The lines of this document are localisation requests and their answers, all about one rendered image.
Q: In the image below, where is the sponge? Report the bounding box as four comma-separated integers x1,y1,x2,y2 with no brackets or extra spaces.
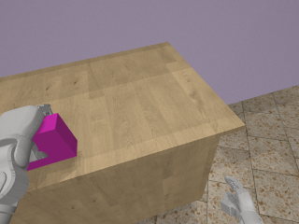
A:
26,113,78,171

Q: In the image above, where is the table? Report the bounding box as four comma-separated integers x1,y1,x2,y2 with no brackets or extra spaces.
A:
0,41,246,224

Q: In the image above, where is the right robot forearm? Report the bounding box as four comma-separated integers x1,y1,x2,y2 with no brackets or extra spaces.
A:
238,210,264,224

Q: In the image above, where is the left robot hand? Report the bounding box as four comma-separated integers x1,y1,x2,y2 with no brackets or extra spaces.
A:
0,104,53,162

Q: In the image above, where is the right robot hand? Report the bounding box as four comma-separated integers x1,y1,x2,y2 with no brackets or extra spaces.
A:
221,175,257,219

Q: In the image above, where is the left robot forearm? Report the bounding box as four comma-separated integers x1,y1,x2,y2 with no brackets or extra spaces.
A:
0,134,33,224

